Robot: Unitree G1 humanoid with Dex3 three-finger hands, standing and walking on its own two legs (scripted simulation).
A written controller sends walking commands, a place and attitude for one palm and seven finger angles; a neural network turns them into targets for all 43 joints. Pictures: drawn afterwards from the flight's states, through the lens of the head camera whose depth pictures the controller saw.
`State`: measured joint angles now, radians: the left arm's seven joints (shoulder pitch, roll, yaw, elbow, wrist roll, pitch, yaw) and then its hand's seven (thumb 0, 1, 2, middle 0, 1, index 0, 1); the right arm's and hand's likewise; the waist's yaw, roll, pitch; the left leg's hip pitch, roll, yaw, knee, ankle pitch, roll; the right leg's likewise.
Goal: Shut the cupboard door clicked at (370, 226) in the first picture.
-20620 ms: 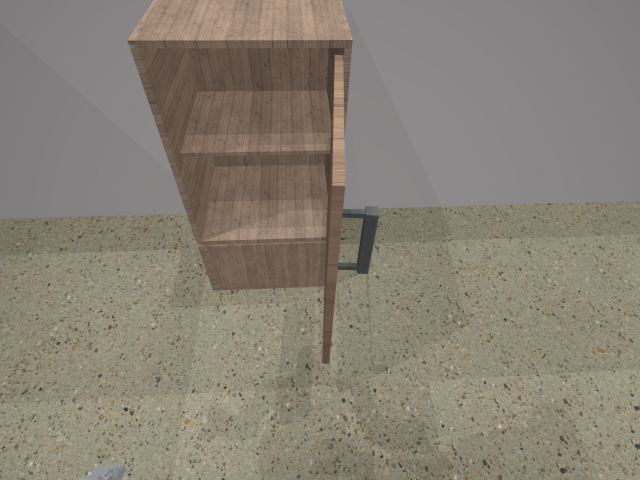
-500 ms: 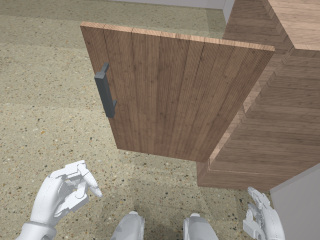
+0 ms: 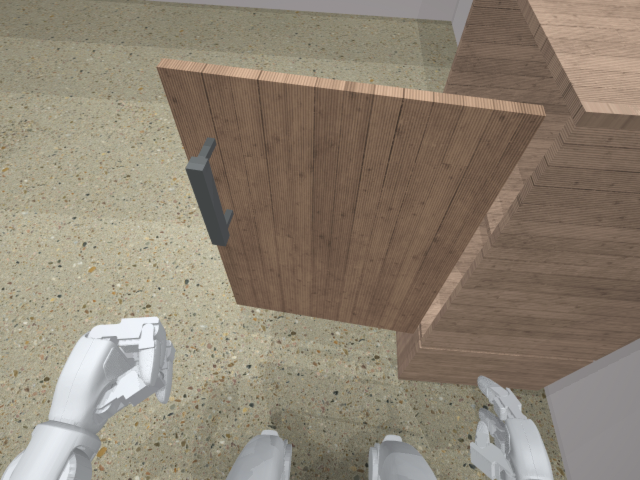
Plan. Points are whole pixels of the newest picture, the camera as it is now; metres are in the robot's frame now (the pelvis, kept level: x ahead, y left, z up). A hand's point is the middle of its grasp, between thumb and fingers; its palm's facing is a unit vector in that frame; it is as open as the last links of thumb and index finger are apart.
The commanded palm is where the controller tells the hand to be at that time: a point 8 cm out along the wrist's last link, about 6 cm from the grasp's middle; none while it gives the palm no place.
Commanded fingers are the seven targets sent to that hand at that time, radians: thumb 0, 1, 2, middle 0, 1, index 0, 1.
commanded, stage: raise the hand and make a fist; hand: left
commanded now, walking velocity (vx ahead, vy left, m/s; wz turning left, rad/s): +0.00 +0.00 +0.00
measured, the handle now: (215, 195) +0.47 +0.18 +0.05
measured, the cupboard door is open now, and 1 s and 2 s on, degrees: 85 85 85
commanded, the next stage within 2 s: bring the fist close to the handle in 0.34 s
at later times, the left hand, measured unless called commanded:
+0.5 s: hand (160, 383) +0.21 +0.18 +0.06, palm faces -0.13 -0.99 -0.05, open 3.1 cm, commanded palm +0.21 +0.24 +0.06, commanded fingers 0.00 0.90 0.90 -1.30 -1.50 -1.30 -1.50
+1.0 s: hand (196, 306) +0.30 +0.17 +0.06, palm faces -0.14 -0.99 -0.04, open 3.1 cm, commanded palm +0.29 +0.22 +0.06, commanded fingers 0.00 0.90 0.90 -1.30 -1.50 -1.30 -1.50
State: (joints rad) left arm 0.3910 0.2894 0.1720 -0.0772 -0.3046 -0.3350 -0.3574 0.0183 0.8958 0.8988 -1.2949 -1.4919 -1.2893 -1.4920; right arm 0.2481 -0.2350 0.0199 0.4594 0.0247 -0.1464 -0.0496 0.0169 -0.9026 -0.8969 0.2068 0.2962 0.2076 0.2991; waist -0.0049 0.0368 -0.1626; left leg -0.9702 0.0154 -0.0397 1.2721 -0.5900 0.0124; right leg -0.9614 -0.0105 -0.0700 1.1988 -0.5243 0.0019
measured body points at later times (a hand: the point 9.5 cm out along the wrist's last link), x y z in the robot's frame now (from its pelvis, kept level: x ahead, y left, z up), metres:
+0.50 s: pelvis +0.00 +0.00 +0.00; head +0.06 +0.01 +0.44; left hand +0.21 +0.24 +0.06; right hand +0.18 -0.23 -0.07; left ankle +0.01 +0.11 -0.63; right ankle +0.03 -0.13 -0.63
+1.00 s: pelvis +0.00 +0.00 +0.01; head +0.07 +0.01 +0.45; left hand +0.30 +0.22 +0.06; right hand +0.15 -0.25 -0.08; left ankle +0.01 +0.11 -0.63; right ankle +0.03 -0.13 -0.63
